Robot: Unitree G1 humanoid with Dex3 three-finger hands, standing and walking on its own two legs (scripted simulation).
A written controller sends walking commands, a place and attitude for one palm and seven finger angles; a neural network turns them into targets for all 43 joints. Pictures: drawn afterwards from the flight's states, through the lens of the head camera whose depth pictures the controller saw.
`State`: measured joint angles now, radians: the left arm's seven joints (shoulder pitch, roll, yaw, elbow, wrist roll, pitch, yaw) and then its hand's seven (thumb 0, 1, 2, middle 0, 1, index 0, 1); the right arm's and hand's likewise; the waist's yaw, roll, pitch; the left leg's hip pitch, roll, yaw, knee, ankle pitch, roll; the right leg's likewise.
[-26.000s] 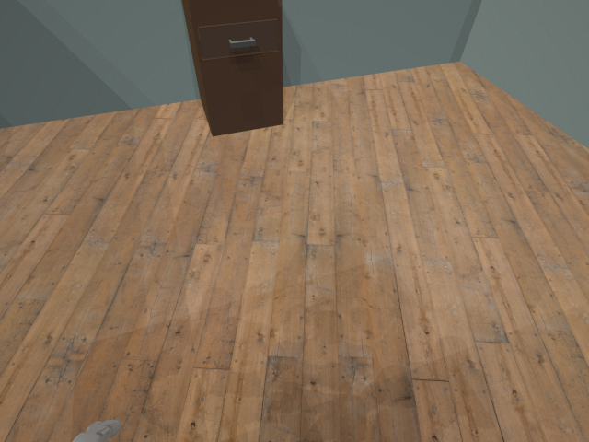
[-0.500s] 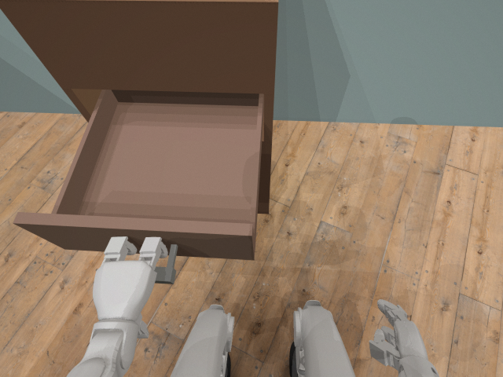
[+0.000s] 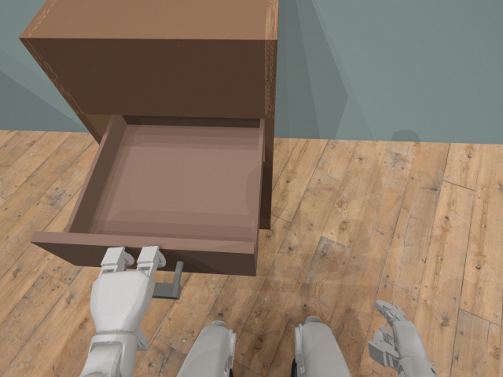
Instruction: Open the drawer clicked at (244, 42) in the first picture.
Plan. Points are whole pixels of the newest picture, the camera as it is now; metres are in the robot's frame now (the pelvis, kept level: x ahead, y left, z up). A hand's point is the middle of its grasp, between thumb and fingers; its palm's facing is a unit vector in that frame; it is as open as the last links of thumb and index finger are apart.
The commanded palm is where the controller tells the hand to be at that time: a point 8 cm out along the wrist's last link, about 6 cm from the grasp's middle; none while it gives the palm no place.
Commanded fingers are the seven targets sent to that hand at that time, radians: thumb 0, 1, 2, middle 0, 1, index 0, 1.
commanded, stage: lift the hand off the handle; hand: left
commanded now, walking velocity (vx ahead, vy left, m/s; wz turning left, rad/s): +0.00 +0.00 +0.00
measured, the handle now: (148, 277) +0.29 +0.22 -0.11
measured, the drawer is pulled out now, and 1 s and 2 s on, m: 0.30 0.29 0.29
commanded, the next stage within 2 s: draw the hand back to the body in 1.42 s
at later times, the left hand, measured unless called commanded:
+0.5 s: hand (131, 292) +0.25 +0.21 -0.03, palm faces -0.03 -0.05 -1.00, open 13.3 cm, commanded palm +0.23 +0.21 +0.03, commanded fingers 0.00 -0.50 0.30 -0.30 -1.20 -0.30 -1.20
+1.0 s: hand (122, 284) +0.25 +0.21 +0.01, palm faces -0.02 -0.07 -1.00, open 13.8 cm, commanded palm +0.23 +0.21 +0.07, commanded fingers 0.00 -0.50 0.30 -0.30 -1.20 -0.30 -1.20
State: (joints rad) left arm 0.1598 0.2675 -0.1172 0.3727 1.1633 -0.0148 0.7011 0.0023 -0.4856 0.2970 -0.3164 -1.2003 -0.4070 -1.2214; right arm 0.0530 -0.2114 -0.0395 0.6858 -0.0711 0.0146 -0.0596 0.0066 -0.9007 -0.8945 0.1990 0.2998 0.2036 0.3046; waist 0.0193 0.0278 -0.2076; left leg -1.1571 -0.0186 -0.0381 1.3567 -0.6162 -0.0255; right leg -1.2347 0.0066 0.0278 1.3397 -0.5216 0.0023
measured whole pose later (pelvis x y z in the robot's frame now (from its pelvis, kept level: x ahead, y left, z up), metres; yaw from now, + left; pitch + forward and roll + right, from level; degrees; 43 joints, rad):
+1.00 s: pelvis +0.03 +0.00 +0.05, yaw -1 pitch +17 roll +1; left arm 0.30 0.27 -0.13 0.22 1.13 0.03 0.62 0.00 -0.49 0.30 -0.32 -1.20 -0.32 -1.21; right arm 0.12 -0.23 -0.03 0.62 -0.05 0.05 -0.03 0.01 -0.90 -0.89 0.20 0.30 0.20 0.30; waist 0.03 0.03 -0.19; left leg -0.83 0.00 -0.02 1.09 -0.56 -0.02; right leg -0.92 0.02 0.05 1.10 -0.48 0.00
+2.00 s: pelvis +0.03 +0.00 +0.10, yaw -1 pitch +7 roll +1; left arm 0.44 0.37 -0.09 -0.10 1.02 0.02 0.38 0.00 -0.49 0.30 -0.32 -1.20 -0.32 -1.20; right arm 0.14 -0.24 -0.01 0.58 -0.03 0.05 -0.03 0.01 -0.90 -0.89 0.20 0.30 0.20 0.30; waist 0.06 0.05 -0.11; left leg -0.50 -0.01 -0.02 0.83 -0.44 -0.02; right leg -0.60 0.01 0.05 0.85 -0.37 0.00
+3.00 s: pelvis +0.05 +0.01 +0.14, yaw +0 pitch -3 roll -1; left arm 0.51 0.31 0.30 -0.44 -0.03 -0.14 0.12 0.01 0.73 0.82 -0.22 -0.41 -0.22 -0.41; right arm 0.18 -0.20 0.02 0.64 0.00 -0.19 -0.09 0.01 -0.90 -0.89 0.20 0.30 0.20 0.30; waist 0.05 0.06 0.01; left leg -0.08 0.01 -0.04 0.44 -0.30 -0.01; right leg -0.15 0.00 0.02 0.43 -0.23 0.01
